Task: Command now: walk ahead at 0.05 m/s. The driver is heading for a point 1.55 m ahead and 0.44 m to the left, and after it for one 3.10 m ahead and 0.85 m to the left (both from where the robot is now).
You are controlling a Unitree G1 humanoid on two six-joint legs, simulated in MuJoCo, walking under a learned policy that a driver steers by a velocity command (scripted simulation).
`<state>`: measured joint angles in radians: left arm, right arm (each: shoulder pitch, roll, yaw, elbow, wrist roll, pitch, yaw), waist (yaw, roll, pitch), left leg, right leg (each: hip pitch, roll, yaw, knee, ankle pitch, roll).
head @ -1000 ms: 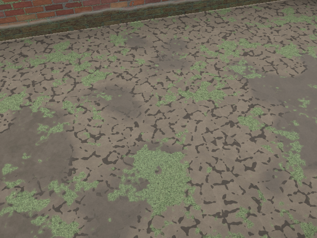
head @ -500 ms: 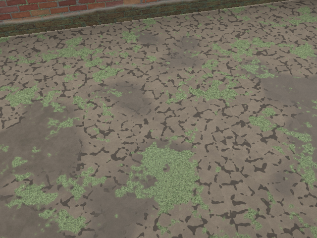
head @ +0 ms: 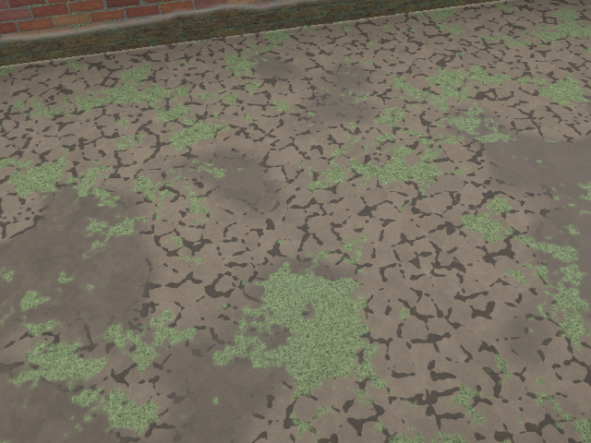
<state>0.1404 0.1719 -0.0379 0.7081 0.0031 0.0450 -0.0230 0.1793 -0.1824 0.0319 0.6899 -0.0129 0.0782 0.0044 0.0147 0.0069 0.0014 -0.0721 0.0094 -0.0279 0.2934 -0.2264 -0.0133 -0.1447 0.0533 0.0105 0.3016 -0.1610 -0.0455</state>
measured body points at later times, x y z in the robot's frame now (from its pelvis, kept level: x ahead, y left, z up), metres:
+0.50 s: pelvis +0.01 +0.02 +0.00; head +0.01 +0.02 +0.45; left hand +0.12 +0.26 -0.11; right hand +0.11 -0.22 -0.12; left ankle -0.05 +0.13 -0.75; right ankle +0.00 -0.09 -0.75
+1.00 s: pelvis +0.00 +0.03 -0.01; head -0.01 +0.03 +0.44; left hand +0.16 +0.25 -0.11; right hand +0.17 -0.18 -0.11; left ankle -0.04 +0.13 -0.75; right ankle +0.00 -0.09 -0.75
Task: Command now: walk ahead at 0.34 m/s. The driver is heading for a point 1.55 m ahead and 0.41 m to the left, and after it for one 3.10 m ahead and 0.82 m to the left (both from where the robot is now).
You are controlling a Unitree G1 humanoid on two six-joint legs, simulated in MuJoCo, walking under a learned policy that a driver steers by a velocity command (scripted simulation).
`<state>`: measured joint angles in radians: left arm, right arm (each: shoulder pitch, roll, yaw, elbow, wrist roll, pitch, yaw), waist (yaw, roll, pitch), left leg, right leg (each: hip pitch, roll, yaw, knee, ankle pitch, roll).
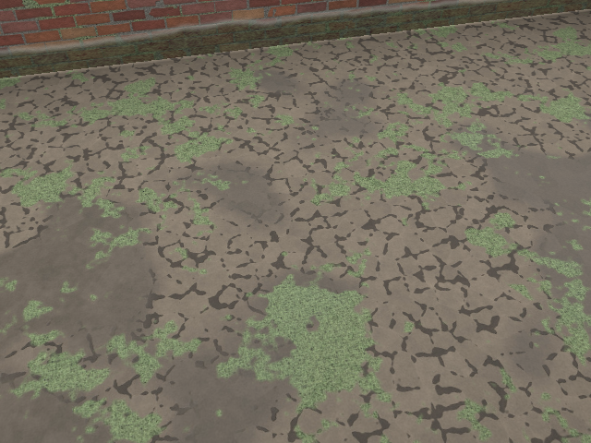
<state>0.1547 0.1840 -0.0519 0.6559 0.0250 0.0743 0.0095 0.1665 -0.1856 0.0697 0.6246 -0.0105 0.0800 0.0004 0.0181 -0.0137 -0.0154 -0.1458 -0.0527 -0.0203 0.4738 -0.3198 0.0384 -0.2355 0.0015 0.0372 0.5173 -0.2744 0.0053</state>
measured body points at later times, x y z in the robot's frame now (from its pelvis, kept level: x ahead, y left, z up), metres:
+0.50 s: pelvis -0.01 -0.02 -0.01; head -0.02 -0.02 +0.44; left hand +0.18 +0.18 -0.09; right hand +0.18 -0.21 -0.09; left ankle -0.04 +0.10 -0.74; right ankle +0.00 -0.12 -0.74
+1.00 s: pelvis -0.01 -0.03 -0.01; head -0.02 -0.02 +0.44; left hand +0.19 +0.17 -0.09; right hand +0.20 -0.22 -0.09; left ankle -0.04 +0.10 -0.74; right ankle +0.00 -0.12 -0.74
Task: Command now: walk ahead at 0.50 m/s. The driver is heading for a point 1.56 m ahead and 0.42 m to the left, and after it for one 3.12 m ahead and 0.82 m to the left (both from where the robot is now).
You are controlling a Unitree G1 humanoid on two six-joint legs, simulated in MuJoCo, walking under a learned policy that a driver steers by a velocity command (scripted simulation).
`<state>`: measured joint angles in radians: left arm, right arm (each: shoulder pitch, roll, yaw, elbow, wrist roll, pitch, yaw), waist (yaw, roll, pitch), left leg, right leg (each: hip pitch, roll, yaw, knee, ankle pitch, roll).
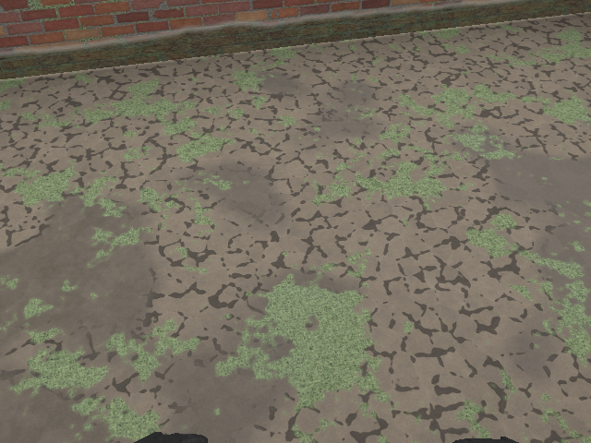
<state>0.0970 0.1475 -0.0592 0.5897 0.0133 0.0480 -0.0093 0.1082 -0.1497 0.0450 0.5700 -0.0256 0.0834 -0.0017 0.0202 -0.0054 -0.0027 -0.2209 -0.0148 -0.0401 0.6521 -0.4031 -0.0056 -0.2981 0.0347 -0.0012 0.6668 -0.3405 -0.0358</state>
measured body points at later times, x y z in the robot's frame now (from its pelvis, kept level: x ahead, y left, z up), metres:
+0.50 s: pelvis +0.00 +0.00 +0.00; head -0.01 +0.00 +0.45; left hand +0.20 +0.19 -0.07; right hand +0.21 -0.19 -0.08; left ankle -0.03 +0.13 -0.72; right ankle +0.01 -0.10 -0.72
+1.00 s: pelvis +0.00 +0.00 +0.00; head -0.01 +0.00 +0.45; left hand +0.20 +0.19 -0.08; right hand +0.21 -0.19 -0.08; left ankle -0.03 +0.13 -0.72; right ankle +0.01 -0.10 -0.72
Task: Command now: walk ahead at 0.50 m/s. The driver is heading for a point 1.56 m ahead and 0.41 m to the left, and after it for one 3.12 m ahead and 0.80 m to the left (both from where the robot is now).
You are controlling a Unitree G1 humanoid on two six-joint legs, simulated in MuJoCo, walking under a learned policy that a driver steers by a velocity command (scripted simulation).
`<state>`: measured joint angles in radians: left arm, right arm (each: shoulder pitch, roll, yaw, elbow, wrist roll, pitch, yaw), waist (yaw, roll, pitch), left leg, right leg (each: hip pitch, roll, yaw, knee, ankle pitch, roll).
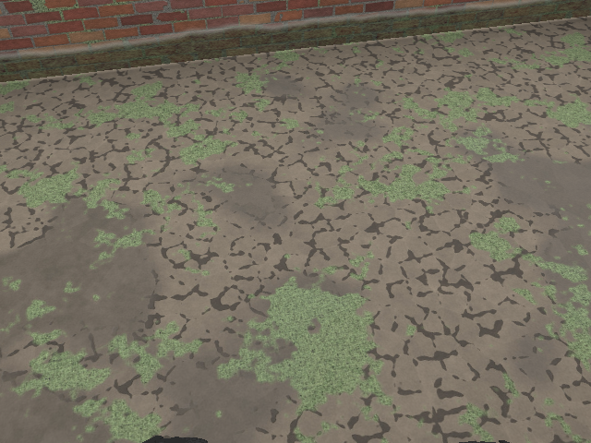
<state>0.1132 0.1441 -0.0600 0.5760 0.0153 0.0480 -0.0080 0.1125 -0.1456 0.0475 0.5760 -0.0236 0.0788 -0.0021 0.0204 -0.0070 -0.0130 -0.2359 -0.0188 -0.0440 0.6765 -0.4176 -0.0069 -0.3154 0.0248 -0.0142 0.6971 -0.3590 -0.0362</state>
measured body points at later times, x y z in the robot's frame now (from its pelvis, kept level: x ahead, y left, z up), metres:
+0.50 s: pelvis +0.00 +0.00 +0.00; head -0.01 +0.00 +0.45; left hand +0.20 +0.19 -0.07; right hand +0.20 -0.19 -0.08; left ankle -0.03 +0.13 -0.72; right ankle +0.01 -0.10 -0.72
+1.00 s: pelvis +0.00 +0.00 +0.00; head -0.01 +0.00 +0.45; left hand +0.19 +0.19 -0.08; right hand +0.20 -0.19 -0.08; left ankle -0.03 +0.13 -0.72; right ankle +0.01 -0.10 -0.72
